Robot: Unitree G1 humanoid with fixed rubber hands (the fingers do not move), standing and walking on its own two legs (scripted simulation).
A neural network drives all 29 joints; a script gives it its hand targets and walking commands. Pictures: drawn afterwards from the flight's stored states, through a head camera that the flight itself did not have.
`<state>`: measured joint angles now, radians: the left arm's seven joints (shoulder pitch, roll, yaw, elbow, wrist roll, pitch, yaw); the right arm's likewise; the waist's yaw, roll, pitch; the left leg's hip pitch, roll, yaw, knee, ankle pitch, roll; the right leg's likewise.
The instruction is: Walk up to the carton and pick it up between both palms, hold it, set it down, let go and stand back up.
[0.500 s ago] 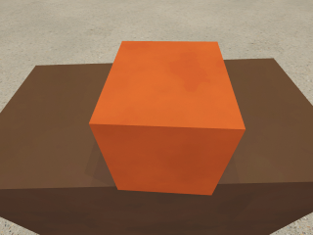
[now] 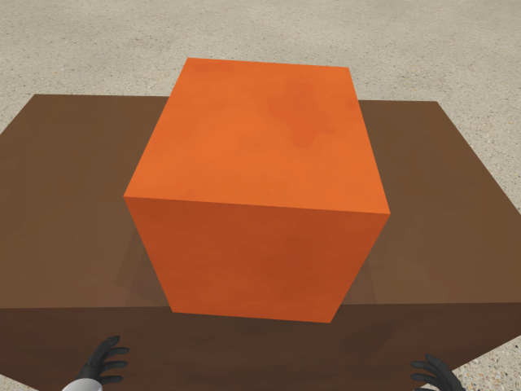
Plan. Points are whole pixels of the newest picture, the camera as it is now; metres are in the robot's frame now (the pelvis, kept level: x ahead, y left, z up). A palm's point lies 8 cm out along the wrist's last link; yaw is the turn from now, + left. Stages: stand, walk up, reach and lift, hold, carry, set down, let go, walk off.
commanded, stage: reach and lift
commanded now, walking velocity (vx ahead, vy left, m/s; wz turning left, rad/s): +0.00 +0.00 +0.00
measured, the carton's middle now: (259, 191) +0.39 +0.04 +0.11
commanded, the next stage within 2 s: none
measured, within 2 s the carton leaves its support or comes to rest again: neither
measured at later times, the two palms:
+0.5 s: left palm (66, 379) +0.15 +0.28 +0.00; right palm out of the picture +0.15 -0.21 -0.02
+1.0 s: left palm (45, 377) +0.14 +0.27 +0.06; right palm (439, 379) +0.16 -0.19 +0.05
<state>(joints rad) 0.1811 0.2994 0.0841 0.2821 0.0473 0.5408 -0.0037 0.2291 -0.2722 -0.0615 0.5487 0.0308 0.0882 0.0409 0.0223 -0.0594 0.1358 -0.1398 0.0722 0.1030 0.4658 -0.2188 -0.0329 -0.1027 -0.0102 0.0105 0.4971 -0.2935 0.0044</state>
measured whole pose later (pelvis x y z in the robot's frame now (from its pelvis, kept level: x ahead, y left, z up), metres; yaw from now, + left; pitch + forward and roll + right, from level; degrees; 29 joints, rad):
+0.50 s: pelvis -0.01 +0.02 +0.01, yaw -1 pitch -5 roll +0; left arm 0.35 0.34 0.06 -0.04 -0.15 0.42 -0.02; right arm 0.41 -0.17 -0.05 0.03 0.08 0.20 -0.05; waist 0.04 0.00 0.13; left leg -0.11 0.05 0.13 0.33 -0.14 -0.01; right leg -0.08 -0.03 0.04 0.37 -0.21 0.03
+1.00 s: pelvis -0.02 +0.02 +0.01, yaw +0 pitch -4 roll +0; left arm 0.45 0.39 0.03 -0.33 -0.29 0.39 0.02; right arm 0.50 -0.14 -0.09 -0.30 0.17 0.30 -0.08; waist 0.08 0.00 0.07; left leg -0.12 0.03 0.12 0.30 -0.11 0.01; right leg -0.09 -0.04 0.04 0.33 -0.17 0.04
